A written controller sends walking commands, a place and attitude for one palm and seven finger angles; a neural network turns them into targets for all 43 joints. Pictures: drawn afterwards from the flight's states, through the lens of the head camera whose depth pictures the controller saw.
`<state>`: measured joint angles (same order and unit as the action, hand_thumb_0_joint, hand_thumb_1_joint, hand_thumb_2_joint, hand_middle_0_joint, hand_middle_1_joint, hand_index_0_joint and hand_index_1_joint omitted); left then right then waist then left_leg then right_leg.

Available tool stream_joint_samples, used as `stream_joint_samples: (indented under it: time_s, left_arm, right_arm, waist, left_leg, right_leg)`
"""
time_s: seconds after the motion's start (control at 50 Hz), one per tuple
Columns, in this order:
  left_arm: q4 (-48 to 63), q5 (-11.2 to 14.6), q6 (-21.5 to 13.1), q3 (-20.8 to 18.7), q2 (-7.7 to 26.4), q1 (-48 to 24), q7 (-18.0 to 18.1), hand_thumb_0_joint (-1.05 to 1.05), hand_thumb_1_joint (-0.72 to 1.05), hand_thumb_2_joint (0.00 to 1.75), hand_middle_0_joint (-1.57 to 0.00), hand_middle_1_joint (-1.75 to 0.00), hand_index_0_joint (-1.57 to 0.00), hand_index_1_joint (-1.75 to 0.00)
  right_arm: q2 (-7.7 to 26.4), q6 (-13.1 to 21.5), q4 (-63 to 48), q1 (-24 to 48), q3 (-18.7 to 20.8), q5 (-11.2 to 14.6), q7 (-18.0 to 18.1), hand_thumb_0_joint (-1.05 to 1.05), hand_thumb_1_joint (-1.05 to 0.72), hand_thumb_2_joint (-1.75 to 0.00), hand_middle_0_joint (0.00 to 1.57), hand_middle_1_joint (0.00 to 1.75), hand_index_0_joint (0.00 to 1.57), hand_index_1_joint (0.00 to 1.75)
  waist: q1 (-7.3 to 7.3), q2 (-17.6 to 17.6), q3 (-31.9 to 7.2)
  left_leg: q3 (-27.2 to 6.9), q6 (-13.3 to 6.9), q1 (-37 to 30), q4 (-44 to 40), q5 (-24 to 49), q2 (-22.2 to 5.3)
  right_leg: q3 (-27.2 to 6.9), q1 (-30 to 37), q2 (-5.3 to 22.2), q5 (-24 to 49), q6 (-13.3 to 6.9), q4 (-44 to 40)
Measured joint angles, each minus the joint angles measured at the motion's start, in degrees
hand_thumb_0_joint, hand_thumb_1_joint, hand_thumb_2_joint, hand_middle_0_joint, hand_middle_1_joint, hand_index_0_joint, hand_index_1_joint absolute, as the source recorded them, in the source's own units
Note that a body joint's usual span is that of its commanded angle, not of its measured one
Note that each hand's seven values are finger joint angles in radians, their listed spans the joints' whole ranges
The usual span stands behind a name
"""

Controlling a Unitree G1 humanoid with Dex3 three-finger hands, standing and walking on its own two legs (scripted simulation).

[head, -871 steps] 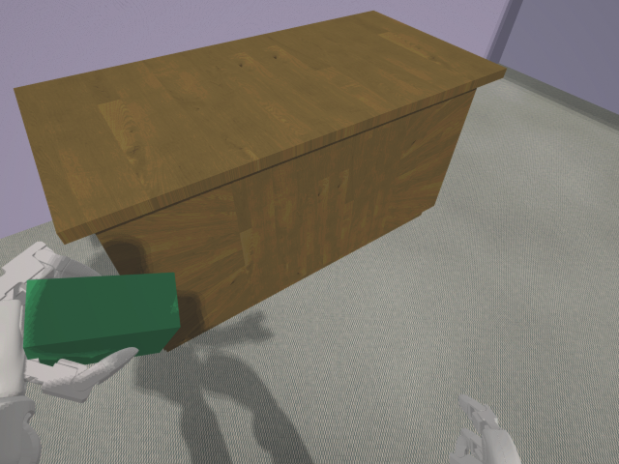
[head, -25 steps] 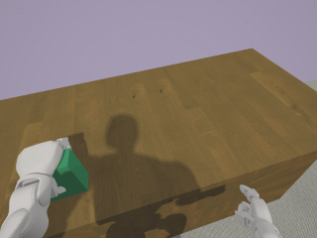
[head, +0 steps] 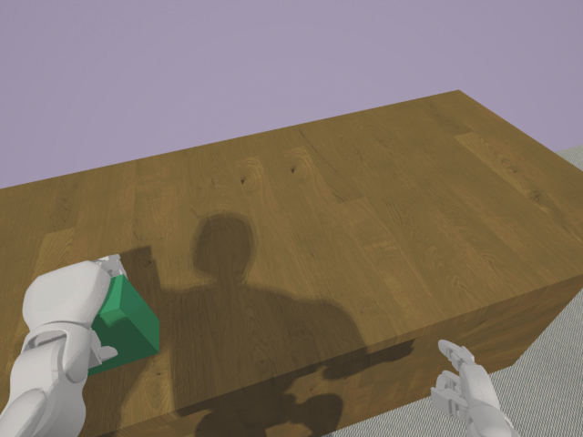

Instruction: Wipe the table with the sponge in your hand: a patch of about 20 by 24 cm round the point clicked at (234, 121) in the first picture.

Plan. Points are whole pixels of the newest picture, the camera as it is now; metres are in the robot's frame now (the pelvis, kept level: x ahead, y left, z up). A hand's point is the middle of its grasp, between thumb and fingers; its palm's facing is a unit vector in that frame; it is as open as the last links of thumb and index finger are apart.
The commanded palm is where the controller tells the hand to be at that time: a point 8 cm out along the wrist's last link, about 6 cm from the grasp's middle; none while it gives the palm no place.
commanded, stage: lower the sponge onto the table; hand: left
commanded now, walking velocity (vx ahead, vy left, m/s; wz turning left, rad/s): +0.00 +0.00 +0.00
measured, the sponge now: (109, 334) +0.21 +0.30 +0.04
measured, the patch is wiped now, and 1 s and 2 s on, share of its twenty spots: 0.00 0.00 0.10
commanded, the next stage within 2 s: wipe forward along the first lane in 1.48 s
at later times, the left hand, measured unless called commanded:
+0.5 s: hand (102, 325) +0.21 +0.29 +0.07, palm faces -0.01 -0.11 -0.99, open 9.9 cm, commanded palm +0.18 +0.29 +0.14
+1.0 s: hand (112, 330) +0.21 +0.29 +0.05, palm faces -0.03 -0.11 -0.99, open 9.9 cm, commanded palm +0.18 +0.29 +0.12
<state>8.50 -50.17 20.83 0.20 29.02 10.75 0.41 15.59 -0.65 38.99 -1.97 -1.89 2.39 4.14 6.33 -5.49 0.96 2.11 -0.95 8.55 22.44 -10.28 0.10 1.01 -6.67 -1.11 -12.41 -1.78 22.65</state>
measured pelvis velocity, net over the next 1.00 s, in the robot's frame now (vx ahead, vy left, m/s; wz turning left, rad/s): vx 0.00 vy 0.00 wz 0.00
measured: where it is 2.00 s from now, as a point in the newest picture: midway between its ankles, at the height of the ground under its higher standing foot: outside the picture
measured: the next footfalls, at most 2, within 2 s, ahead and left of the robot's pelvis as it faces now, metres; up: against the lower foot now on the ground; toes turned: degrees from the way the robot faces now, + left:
none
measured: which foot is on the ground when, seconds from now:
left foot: down 0.00-1.00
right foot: down 0.00-1.00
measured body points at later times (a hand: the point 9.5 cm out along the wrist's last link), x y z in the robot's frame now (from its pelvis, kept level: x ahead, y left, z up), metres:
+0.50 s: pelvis +0.00 +0.00 +0.00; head -0.02 -0.04 +0.45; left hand +0.20 +0.29 +0.13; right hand +0.24 -0.21 -0.08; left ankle +0.02 +0.11 -0.74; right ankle +0.00 -0.10 -0.74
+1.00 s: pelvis +0.00 +0.00 +0.00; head -0.01 -0.04 +0.45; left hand +0.21 +0.29 +0.11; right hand +0.24 -0.21 -0.09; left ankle +0.02 +0.11 -0.74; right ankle +0.00 -0.10 -0.74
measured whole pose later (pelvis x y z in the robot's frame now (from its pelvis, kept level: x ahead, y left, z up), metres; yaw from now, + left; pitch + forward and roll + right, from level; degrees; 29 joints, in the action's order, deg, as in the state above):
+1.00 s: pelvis +0.00 +0.00 +0.00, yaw +0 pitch -3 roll +0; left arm 3.2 -52.4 16.0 2.2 26.0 11.1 4.1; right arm 14.8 0.3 40.1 -1.9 -1.2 2.0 4.2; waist 6.9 -5.2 0.4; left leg 1.7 -0.7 10.4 23.7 -10.7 -0.2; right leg 1.1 -8.3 -1.5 -12.6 -2.0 23.5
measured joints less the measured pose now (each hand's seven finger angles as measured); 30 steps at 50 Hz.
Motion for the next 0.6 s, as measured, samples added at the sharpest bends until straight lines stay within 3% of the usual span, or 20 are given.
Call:
stream_joint_samples:
  time_s: [0.26,0.46,0.6]
  left_arm:
    - [-1.15,-0.39,-3.67,0.04,0.29,-0.38,0.28,-0.01,-0.48,1.02,-0.75,-1.34,-0.76,-1.34]
    - [-0.27,-0.63,-1.31,1.24,-1.38,0.45,0.67,-0.01,-0.47,1.02,-0.74,-1.35,-0.76,-1.34]
    - [-0.99,-1.3,-2.68,1.87,-1.55,1.42,1.36,-0.01,-0.48,1.02,-0.74,-1.34,-0.76,-1.34]
  right_arm:
    - [-0.28,1.04,0.63,-0.24,0.38,-0.19,1.04,0.02,-0.9,-0.9,0.2,0.3,0.21,0.31]
    - [-0.05,0.53,0.44,-0.06,0.58,0.02,0.22,0.02,-0.9,-0.9,0.2,0.3,0.19,0.3]
    - [-0.36,0.33,0.66,0.19,0.47,-0.24,0.24,0.02,-0.9,-0.9,0.2,0.3,0.19,0.29]
  waist:
    - [0.69,0.06,0.35]
    - [0.41,-0.48,-0.26]
    - [0.8,-0.03,-0.09]
  left_leg:
    - [-0.54,0.12,0.24,0.6,-0.06,-0.14]
    - [-0.34,0.0,0.36,0.23,0.23,0.11]
    - [-0.29,0.15,0.47,0.53,0.12,-0.12]
  right_leg:
    - [0.47,0.18,-0.17,0.08,-0.18,0.02]
    - [0.23,-0.29,0.06,0.1,-0.02,0.3]
    - [0.13,-0.44,-0.18,0.05,-0.21,0.55]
